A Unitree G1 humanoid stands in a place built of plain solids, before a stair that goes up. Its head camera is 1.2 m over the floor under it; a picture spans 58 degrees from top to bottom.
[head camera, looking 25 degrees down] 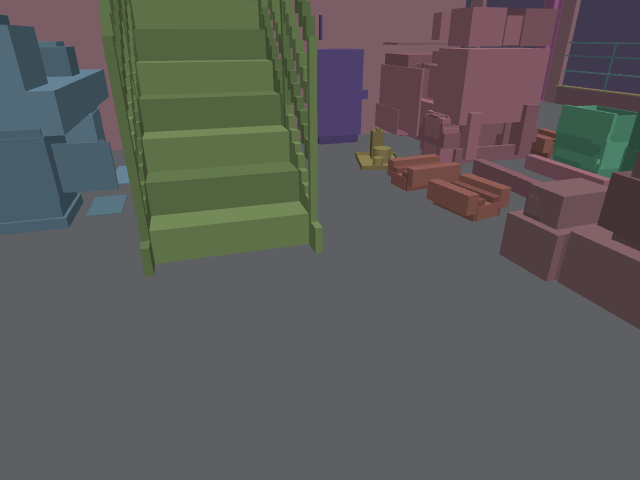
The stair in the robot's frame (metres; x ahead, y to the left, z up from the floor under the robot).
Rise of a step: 0.21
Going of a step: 0.24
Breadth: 1.03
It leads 17 degrees to the left of straight ahead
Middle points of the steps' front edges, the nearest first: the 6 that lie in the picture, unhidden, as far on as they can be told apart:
2.38 0.52 0.21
2.61 0.59 0.42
2.83 0.66 0.63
3.06 0.73 0.84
3.29 0.80 1.05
3.52 0.87 1.26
